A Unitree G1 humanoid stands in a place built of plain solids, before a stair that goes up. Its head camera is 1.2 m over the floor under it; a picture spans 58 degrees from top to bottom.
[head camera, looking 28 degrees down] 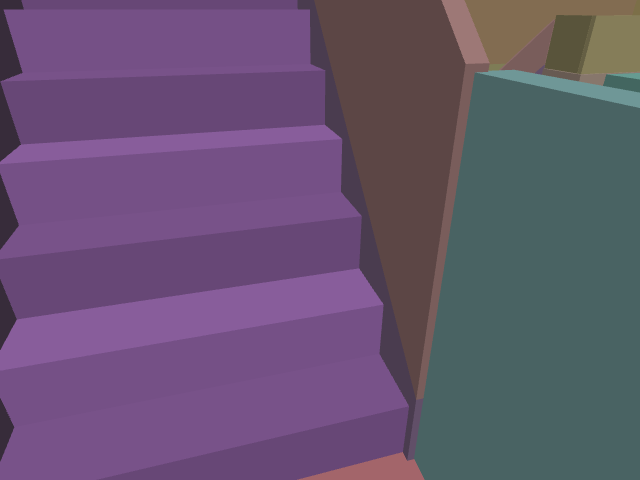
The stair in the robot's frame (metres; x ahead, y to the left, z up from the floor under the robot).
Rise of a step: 0.20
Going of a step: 0.22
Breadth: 1.07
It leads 15 degrees to the left of straight ahead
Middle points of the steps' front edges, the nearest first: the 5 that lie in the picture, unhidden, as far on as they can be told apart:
0.73 0.26 0.20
0.94 0.32 0.40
1.15 0.37 0.60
1.36 0.43 0.80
1.58 0.49 1.00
